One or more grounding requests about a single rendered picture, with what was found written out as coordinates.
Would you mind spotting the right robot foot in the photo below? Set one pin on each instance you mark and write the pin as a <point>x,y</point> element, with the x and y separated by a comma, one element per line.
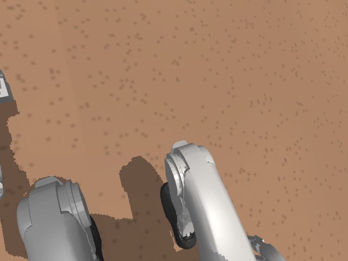
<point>170,213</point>

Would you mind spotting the small box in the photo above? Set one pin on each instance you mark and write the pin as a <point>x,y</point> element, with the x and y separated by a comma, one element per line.
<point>5,92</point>

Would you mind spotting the right robot hand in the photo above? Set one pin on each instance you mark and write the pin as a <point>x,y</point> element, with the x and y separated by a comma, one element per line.
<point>267,251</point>

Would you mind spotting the left robot foot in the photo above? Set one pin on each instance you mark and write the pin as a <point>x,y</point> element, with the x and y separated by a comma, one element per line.
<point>97,240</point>

